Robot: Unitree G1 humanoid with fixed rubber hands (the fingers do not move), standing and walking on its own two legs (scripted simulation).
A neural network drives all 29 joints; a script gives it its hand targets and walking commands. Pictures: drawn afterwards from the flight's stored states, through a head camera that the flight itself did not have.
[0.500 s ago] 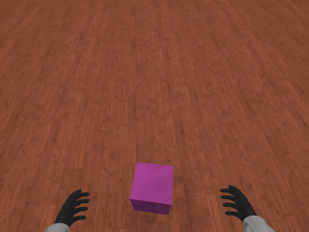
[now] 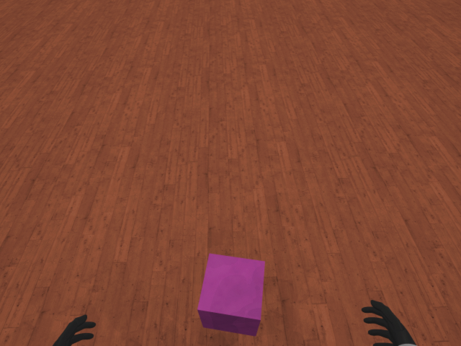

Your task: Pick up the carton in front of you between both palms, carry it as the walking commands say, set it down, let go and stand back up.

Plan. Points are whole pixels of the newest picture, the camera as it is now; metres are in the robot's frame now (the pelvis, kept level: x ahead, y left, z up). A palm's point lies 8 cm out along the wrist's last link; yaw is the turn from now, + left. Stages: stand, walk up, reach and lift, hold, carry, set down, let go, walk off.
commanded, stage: stand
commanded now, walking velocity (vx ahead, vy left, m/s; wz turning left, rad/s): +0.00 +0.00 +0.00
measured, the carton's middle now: (232, 295) +0.40 +0.00 -0.64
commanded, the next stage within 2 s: none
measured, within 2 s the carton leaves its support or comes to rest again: neither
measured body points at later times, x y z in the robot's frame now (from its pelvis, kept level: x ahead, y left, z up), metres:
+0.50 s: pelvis -0.01 +0.00 +0.01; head -0.01 -0.01 +0.46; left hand +0.09 +0.31 -0.10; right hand +0.12 -0.30 -0.10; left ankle -0.02 +0.12 -0.73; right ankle -0.05 -0.12 -0.73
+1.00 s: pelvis -0.02 +0.00 +0.01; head -0.02 -0.01 +0.46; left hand +0.06 +0.32 -0.10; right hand +0.10 -0.31 -0.11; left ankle -0.02 +0.12 -0.73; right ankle -0.05 -0.12 -0.73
